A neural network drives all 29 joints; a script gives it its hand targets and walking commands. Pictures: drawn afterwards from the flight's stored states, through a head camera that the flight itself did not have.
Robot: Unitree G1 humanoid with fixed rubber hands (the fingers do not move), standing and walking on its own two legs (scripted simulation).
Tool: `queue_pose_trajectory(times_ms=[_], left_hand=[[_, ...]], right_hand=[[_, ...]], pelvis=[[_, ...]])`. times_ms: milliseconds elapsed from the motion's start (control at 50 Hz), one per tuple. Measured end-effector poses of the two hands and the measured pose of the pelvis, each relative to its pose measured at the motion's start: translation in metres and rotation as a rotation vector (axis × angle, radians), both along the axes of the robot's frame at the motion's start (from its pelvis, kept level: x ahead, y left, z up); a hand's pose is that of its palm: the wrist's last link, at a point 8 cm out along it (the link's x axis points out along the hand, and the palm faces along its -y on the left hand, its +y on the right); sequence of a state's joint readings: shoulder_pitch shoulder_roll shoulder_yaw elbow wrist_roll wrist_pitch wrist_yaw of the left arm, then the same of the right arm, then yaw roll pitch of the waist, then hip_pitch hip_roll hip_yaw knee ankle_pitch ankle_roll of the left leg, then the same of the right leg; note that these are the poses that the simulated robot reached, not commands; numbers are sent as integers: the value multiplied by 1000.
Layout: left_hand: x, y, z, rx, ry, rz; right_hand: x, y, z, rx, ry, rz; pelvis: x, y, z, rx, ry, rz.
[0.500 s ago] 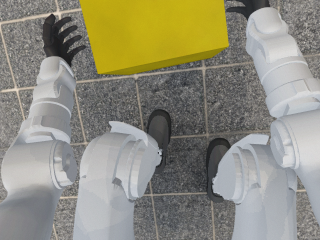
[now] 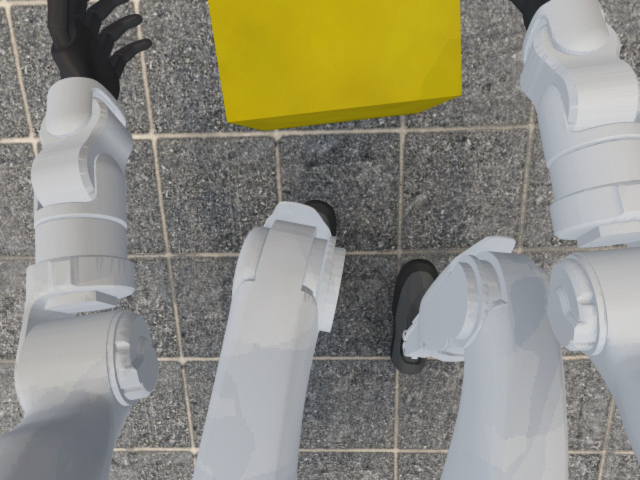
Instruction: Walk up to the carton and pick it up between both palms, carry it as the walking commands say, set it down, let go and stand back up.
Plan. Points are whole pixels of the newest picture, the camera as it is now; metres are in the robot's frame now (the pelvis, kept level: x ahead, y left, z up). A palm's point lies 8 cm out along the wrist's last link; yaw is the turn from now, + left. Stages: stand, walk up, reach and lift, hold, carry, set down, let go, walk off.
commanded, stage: set down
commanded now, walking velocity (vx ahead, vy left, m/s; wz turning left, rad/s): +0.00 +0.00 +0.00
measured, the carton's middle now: (334, 43) +0.53 +0.11 -0.31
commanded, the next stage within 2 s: let go in 1.08 s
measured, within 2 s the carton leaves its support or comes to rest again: neither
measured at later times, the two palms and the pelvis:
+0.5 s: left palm out of the picture +0.43 +0.33 -0.02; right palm out of the picture +0.57 -0.08 -0.02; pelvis +0.00 +0.00 +0.12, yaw +0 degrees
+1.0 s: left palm out of the picture +0.43 +0.32 +0.12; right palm out of the picture +0.56 -0.09 +0.12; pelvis +0.03 +0.01 +0.23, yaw +1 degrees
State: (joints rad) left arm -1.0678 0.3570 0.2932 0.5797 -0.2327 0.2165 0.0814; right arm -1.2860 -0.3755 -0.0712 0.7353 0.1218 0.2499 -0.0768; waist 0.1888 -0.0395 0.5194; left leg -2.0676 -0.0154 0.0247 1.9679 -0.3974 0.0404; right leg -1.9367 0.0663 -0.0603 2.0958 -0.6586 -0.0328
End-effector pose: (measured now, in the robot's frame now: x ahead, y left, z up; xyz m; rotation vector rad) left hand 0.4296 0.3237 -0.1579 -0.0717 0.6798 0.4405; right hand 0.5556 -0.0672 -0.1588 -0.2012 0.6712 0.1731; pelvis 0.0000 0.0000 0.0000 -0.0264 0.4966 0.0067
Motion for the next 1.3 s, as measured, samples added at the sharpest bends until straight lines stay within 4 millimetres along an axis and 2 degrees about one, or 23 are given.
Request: queue_pose_trajectory(times_ms=[60, 220, 360, 540, 720, 900, 1080, 1180, 1240, 1300], left_hand=[[-1, 4, 16, 3, 2, 2], [5, -4, 69, 3, -17, -27], [2, -4, 103, -8, 2, -20], [4, 2, 152, -9, -14, -22], [3, 0, 207, -14, -3, -41], [2, 3, 260, 2, -15, -46], [6, -4, 295, 12, 18, -77], [7, -11, 304, 32, 60, -141], [0, -19, 309, 59, 95, -217], [-15, -27, 317, 73, 146, -300]], right_hand=[[3, -3, 14, 3, -4, -13], [2, -18, 61, -4, -1, -14], [3, -17, 105, 5, 1, 0], [9, -14, 152, -2, -5, 6], [1, -20, 205, -18, 5, 14], [5, -26, 261, -25, 0, -5], [-1, -24, 298, -17, 39, -30], [-9, -32, 307, -26, 42, -64], [-24, -46, 313, -54, 30, -109], [-51, -61, 314, -62, 62, -165]], pelvis=[[-2, 0, 13, -4, -4, 4], [-4, 1, 50, -13, -10, 2], [-2, -2, 84, -4, -26, 2], [6, -3, 126, -9, -36, 14], [15, 3, 176, -12, -62, 11], [22, 9, 220, -10, -72, 12], [45, 13, 240, -18, 97, 18], [57, 15, 252, -6, 119, 10], [69, 17, 262, -3, 116, 6], [82, 18, 276, 2, 86, -3]])
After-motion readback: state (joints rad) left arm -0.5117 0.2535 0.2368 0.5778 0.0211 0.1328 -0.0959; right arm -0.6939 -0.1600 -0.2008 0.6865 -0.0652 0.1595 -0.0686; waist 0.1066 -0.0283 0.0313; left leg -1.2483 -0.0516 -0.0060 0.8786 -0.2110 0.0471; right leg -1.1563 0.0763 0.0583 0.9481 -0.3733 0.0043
